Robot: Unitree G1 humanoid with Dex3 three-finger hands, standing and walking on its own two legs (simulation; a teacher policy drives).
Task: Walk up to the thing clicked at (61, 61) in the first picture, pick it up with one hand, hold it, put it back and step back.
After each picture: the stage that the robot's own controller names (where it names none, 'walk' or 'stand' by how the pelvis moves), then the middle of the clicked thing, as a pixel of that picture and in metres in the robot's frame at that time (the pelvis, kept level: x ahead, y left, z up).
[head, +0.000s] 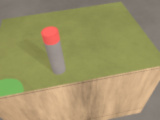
stand; (54, 52) +0.56 +0.17 -0.04
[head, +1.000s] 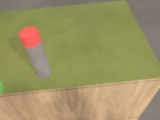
walk; (37, 55) +0.50 +0.25 -0.01
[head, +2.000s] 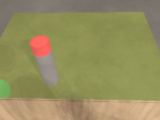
stand; (46, 63) +0.47 +0.20 -0.03
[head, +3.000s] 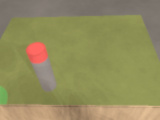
stand; (43, 69) +0.46 +0.21 -0.04
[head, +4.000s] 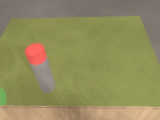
stand; (42, 70) +0.45 +0.21 -0.04
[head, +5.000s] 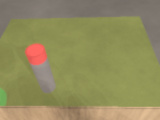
stand; (42, 70) +0.45 +0.21 -0.04
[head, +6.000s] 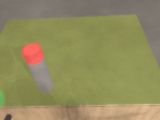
rise first; (39, 70) +0.45 +0.23 -0.04
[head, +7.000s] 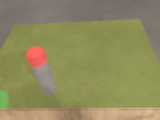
go down; (43, 73) +0.45 +0.23 -0.04
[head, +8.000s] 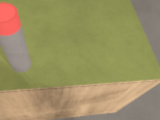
go down; (13, 44) +0.46 +0.22 +0.04
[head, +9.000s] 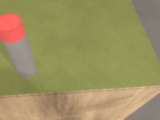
approach; (19, 51) +0.45 +0.22 +0.03
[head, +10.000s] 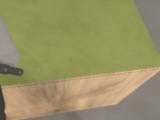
close; out of the picture +0.47 +0.23 +0.07
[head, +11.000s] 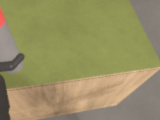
lift; (1, 42) +0.46 +0.22 +0.07
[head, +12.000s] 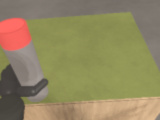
lift; (26, 65) +0.33 +0.18 +0.16
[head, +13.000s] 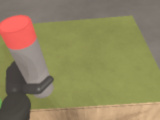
hold; (31, 63) +0.33 +0.17 +0.17
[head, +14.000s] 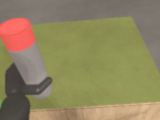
hold; (30, 64) +0.33 +0.17 +0.17
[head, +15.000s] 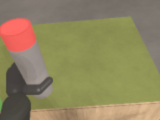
crouch; (31, 64) +0.33 +0.17 +0.17
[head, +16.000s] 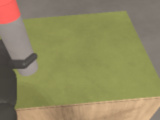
crouch; (16, 41) +0.42 +0.21 +0.17
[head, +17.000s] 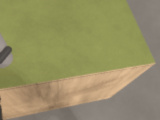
lower; out of the picture +0.48 +0.24 +0.05
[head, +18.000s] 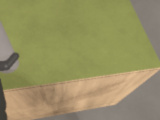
lower; out of the picture +0.46 +0.23 +0.07
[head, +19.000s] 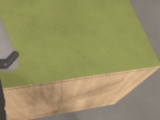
lower; out of the picture +0.47 +0.23 +0.07
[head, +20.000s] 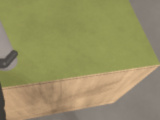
lower; out of the picture +0.47 +0.23 +0.07
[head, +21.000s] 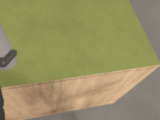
loosen; out of the picture +0.47 +0.23 +0.07
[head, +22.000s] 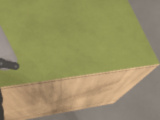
withdraw; out of the picture +0.47 +0.23 +0.07
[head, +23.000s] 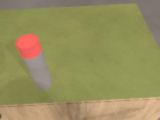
sink last; (37, 65) +0.43 +0.21 +0.01
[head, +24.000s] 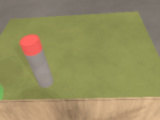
stand; (38, 63) +0.47 +0.24 +0.01
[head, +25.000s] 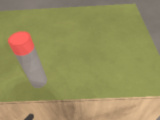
stand; (30, 63) +0.44 +0.24 +0.03
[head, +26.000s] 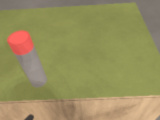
stand; (30, 62) +0.44 +0.24 +0.03
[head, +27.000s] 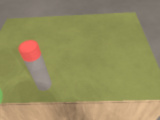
stand; (37, 68) +0.46 +0.24 -0.02
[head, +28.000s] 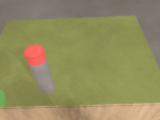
stand; (41, 72) +0.45 +0.22 -0.04
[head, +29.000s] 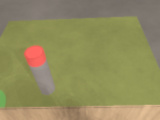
stand; (41, 72) +0.45 +0.21 -0.04
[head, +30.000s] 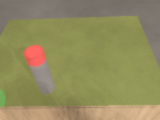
stand; (41, 72) +0.45 +0.22 -0.04
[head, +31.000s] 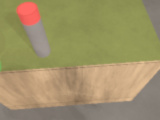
walk; (36, 33) +0.55 +0.22 -0.02
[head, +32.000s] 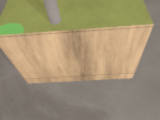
walk; (50, 2) +0.84 +0.23 -0.02
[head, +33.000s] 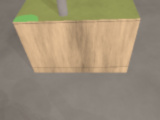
walk; out of the picture +1.12 +0.21 -0.02
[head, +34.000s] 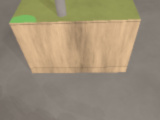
stand; out of the picture +1.08 +0.19 -0.04
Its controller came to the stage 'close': yes
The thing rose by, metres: 0.21
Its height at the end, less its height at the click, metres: +0.00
